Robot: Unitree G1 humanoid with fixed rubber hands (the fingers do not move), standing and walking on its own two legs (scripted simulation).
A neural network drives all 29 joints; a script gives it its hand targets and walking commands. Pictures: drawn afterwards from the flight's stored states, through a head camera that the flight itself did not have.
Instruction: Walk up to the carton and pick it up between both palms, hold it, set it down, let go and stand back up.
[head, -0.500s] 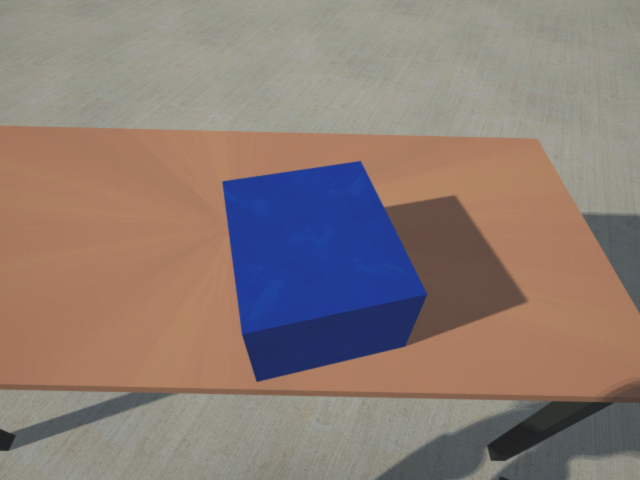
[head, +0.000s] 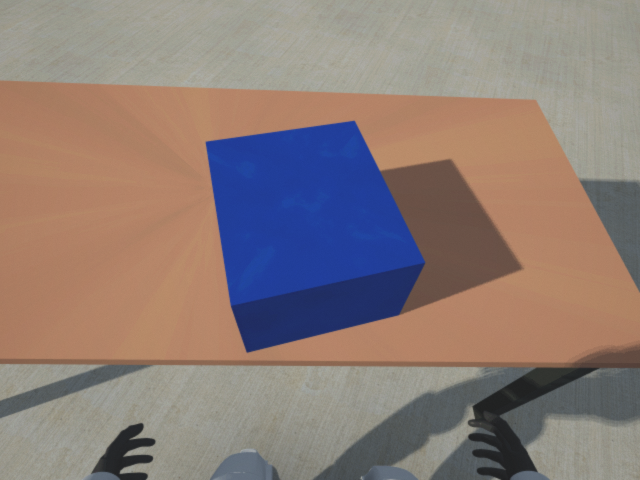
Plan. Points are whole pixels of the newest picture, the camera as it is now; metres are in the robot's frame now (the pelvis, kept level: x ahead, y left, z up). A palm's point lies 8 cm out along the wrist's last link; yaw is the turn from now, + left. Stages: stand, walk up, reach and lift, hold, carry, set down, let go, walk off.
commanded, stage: reach and lift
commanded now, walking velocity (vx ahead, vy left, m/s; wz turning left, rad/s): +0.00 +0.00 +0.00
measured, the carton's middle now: (303, 230) +0.47 +0.03 -0.03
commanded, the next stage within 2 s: none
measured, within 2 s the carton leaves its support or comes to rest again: neither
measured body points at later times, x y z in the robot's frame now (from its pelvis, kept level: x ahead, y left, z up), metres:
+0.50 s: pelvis +0.03 -0.01 +0.03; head +0.08 +0.00 +0.47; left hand +0.19 +0.23 -0.07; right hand +0.20 -0.28 -0.06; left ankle +0.05 +0.13 -0.72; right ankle -0.01 -0.12 -0.72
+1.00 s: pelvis +0.05 -0.02 +0.03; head +0.05 -0.01 +0.48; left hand +0.20 +0.20 -0.04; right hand +0.21 -0.30 -0.04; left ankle +0.05 +0.13 -0.72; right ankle +0.00 -0.12 -0.72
